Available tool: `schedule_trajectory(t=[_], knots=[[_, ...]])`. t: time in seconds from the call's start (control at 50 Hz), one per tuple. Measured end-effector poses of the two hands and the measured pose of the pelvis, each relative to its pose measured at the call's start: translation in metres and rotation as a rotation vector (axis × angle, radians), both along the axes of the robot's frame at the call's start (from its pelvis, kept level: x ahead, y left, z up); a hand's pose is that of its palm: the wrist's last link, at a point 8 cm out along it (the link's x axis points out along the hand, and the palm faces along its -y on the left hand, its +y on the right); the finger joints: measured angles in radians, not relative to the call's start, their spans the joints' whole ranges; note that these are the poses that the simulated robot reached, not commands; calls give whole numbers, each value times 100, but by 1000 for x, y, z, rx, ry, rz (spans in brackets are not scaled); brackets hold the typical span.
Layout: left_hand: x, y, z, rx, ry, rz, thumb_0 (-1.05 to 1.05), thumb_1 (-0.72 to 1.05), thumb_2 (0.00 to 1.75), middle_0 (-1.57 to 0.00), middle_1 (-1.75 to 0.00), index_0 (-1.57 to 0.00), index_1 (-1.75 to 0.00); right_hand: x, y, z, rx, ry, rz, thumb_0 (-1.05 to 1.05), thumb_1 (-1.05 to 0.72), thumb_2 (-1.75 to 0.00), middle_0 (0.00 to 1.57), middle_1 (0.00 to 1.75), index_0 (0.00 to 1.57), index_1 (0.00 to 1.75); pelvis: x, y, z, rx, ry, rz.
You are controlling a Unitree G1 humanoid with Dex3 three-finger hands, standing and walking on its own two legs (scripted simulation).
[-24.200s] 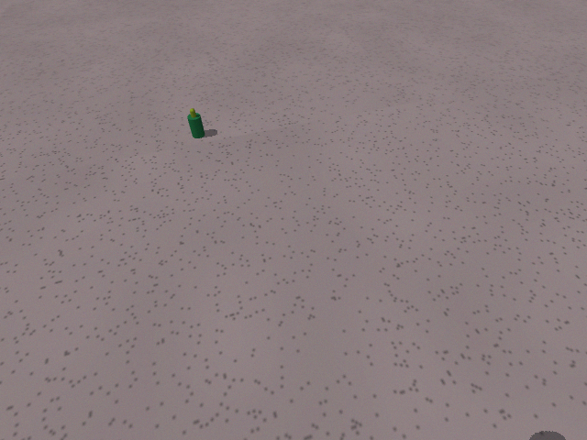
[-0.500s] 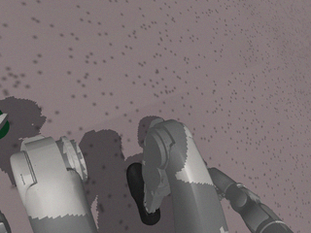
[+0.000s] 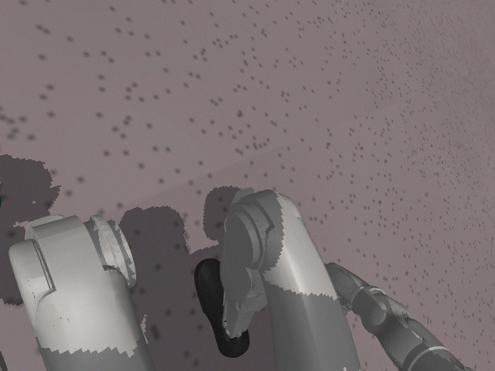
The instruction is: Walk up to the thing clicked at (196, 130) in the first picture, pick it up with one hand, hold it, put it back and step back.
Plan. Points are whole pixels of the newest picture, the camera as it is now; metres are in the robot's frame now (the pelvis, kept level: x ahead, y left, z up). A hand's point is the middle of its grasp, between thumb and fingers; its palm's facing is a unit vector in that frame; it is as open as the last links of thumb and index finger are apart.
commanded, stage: open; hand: left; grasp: from the side
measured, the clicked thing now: out of the picture +0.39 +0.30 -0.19
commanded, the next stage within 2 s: withdraw in 0.40 s
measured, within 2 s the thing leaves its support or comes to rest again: rests again in 0.24 s
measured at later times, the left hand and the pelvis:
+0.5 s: hand out of the picture +0.39 +0.30 -0.17, palm faces +0.41 -0.91 +0.03, open 15.1 cm; pelvis +0.00 +0.00 +0.00, yaw -1 degrees
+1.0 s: hand out of the picture +0.36 +0.37 -0.08, palm faces +0.38 -0.92 -0.05, open 17.5 cm; pelvis +0.00 +0.00 +0.03, yaw +2 degrees
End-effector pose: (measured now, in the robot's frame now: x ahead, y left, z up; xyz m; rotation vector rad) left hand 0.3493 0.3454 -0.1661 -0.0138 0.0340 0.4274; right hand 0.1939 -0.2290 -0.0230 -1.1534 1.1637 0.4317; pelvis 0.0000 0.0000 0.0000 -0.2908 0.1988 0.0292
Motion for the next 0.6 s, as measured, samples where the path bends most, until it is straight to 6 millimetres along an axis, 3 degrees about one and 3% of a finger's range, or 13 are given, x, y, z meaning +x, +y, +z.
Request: schedule_trajectory(t=[0.1, 0.22, 0.6], knots=[[0, 0, -1, -8, -10, 0, 1, -25, 81, -75, -85, -95, -95, -1, 2, 2, -5, -1, 5, 0, -91, -89, 20, 30, 20, 30, -1, 1, 0, -4, -6, -1], [1, -2, -2, -11, -10, -9, 0, -29, 59, -72, -69, -81, -72, -3, 4, 4, -10, 0, 8, 0, -92, -89, 20, 30, 20, 30, -2, 2, 0, -9, -14, -2], [1, -2, -5, -16, -9, -8, -1, -53, 18, -29, -19, -29, -20, -16, 6, 4, -21, 28, -16, 0, -91, -90, 21, 30, 20, 30, -4, 5, 2, -20, -18, -7]])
